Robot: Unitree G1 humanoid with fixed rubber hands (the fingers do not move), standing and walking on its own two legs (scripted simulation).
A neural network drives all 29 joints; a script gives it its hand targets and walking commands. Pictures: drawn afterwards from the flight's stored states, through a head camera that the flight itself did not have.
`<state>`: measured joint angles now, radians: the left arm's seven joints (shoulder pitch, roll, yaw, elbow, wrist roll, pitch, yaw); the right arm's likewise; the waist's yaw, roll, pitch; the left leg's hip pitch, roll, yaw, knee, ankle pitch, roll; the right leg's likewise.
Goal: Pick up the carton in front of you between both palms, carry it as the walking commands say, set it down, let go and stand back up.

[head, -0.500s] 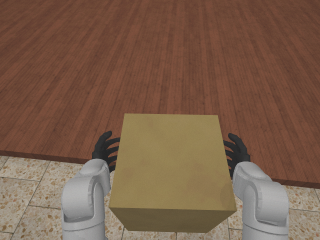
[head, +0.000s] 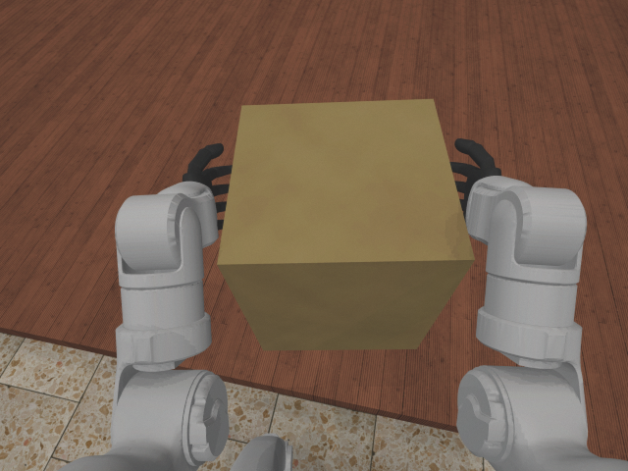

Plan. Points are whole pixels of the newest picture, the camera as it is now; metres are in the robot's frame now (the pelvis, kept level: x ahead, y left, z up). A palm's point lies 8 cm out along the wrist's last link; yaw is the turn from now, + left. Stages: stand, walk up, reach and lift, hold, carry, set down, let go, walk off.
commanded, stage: carry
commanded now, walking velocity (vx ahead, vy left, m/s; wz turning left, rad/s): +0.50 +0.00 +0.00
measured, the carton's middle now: (338, 239) +0.39 +0.01 +0.07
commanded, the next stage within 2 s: none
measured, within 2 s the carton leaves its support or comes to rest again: neither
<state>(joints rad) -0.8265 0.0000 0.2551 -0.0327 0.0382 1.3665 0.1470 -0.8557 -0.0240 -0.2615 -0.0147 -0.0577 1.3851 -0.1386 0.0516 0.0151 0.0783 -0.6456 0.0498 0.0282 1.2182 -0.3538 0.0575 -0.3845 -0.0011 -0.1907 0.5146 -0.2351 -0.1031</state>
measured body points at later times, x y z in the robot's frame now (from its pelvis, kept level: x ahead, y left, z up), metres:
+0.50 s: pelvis +0.37 +0.04 +0.00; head +0.47 +0.05 +0.44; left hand +0.79 +0.15 +0.13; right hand +0.75 -0.15 +0.13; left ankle +0.22 +0.13 -0.73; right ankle +0.48 -0.06 -0.60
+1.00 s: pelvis +0.74 +0.04 +0.07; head +0.77 +0.04 +0.52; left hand +1.13 +0.22 +0.27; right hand +1.15 -0.08 +0.26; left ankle +0.87 +0.11 -0.65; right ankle +0.61 -0.04 -0.64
